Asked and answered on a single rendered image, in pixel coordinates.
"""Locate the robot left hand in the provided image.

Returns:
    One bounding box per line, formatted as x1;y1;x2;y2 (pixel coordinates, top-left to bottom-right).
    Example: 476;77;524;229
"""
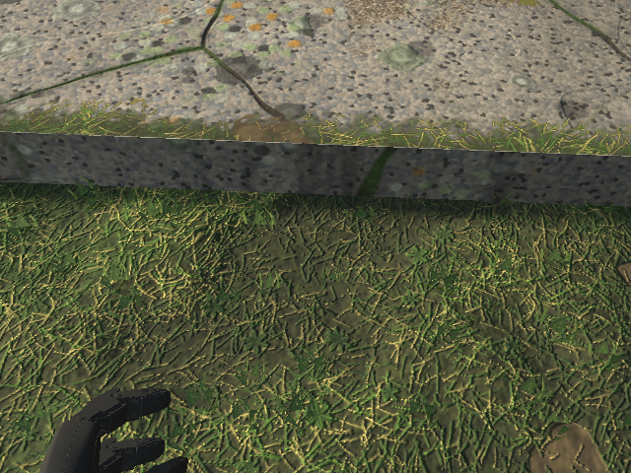
38;387;188;473

